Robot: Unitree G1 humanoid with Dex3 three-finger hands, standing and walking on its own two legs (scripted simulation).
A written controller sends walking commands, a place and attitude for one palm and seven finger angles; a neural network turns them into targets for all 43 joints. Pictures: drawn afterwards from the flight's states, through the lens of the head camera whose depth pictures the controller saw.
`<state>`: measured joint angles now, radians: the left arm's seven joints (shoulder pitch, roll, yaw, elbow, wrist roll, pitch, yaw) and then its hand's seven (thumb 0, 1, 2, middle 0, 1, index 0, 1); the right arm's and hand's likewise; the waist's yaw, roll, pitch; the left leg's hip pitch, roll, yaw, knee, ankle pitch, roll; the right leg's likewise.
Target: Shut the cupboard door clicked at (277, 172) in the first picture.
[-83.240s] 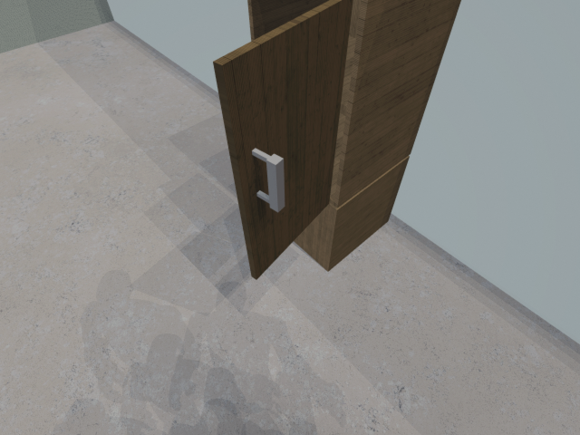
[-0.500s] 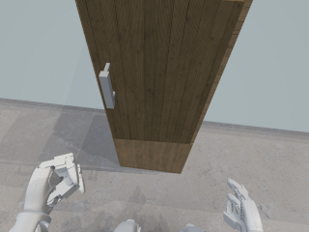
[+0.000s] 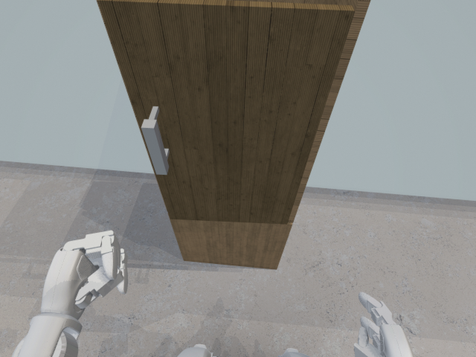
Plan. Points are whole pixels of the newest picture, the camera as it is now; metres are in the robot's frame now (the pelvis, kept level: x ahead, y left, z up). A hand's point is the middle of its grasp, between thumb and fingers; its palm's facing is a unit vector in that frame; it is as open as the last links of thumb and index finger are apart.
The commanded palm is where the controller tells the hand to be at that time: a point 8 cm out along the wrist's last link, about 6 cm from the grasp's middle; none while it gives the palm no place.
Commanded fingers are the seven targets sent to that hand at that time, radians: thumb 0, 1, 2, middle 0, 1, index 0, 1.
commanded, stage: raise the hand and make a fist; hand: left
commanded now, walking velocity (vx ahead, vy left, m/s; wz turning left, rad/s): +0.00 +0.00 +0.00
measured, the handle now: (158, 141) +0.48 +0.19 +0.07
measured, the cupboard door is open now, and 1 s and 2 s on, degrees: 3 3 2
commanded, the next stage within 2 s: bring the fist close to the handle in 0.12 s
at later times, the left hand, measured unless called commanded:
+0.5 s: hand (137, 246) +0.27 +0.17 +0.07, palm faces +0.00 -1.00 -0.03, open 3.1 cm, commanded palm +0.25 +0.22 +0.07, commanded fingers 0.00 0.90 0.90 -1.30 -1.50 -1.30 -1.50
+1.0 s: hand (155, 200) +0.35 +0.16 +0.07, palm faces +0.00 -1.00 -0.01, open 3.1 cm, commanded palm +0.33 +0.21 +0.07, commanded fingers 0.00 0.90 0.90 -1.30 -1.50 -1.30 -1.50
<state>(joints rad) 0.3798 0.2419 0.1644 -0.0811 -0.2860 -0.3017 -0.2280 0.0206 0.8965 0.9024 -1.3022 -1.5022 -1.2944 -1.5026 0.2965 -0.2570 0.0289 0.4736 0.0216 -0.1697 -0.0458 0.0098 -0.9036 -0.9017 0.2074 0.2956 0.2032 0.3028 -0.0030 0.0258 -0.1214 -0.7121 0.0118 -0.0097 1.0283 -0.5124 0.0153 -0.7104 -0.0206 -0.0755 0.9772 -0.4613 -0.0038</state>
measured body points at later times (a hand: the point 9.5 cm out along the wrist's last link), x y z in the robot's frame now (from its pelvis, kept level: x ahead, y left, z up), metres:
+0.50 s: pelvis +0.00 -0.02 +0.00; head +0.05 -0.02 +0.45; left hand +0.26 +0.22 +0.07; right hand +0.17 -0.25 -0.08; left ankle +0.00 +0.11 -0.68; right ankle +0.01 -0.12 -0.68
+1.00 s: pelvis +0.00 -0.01 +0.00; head +0.06 -0.01 +0.45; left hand +0.34 +0.22 +0.07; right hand +0.13 -0.26 -0.09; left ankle +0.00 +0.11 -0.68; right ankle +0.01 -0.12 -0.68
